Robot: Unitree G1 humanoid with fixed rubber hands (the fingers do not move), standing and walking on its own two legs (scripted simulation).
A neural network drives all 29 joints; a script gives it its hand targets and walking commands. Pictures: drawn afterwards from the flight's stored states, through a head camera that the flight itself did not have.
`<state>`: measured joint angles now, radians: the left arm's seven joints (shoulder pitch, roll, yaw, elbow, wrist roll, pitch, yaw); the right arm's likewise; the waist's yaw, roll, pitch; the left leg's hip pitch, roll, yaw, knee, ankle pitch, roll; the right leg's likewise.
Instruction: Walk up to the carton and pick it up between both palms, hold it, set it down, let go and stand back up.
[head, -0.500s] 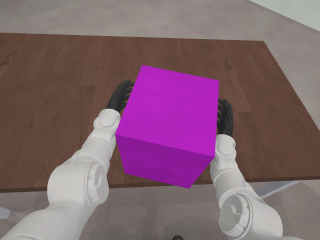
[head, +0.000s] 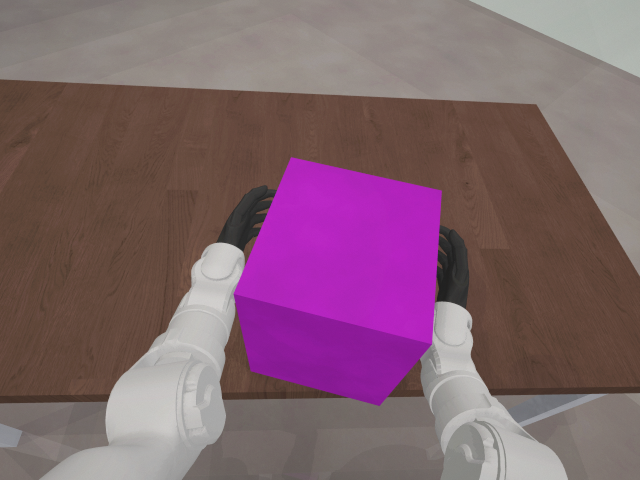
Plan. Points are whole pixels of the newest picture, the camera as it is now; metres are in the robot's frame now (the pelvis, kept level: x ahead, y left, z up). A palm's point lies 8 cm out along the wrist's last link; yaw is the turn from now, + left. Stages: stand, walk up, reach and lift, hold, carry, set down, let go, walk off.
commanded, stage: reach and lift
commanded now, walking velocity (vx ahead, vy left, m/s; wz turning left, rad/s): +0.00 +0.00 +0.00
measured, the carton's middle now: (337, 288) +0.36 -0.05 -0.01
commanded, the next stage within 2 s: none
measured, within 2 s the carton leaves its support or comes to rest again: leaves its support in 0.76 s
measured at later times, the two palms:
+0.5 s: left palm (236, 239) +0.42 +0.09 +0.04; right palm (450, 292) +0.32 -0.19 +0.02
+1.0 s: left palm (234, 242) +0.40 +0.09 +0.05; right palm (452, 294) +0.32 -0.19 +0.03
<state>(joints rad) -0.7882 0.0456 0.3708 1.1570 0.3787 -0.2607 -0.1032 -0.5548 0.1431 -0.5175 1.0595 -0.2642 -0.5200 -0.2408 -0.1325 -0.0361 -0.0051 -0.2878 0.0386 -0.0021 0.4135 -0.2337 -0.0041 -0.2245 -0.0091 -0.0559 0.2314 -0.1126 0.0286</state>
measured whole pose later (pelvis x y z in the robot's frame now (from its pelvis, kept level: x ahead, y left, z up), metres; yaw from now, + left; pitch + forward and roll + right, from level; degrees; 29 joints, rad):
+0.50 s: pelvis -0.01 +0.01 +0.00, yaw +0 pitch +9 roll -2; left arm -0.82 0.04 0.35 1.13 0.40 -0.22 -0.07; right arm -0.60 0.12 -0.54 1.11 -0.27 -0.54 -0.24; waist -0.13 -0.05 -0.03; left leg -0.36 0.03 0.00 0.42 -0.21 0.00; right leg -0.29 -0.01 -0.05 0.21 -0.08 0.03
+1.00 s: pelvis -0.03 +0.00 +0.00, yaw -1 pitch +11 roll -2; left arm -0.85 0.06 0.30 1.22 0.34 -0.35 -0.01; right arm -0.64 0.07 -0.49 1.19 -0.24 -0.64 -0.26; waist -0.10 -0.01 -0.07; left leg -0.43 0.04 0.01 0.39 -0.16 0.00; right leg -0.36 -0.01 -0.04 0.20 -0.03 0.02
